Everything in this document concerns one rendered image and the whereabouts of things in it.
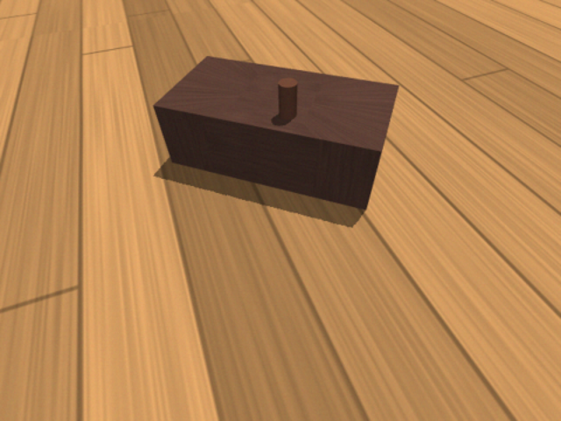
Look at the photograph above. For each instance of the can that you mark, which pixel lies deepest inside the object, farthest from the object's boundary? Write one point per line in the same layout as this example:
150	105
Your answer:
287	98

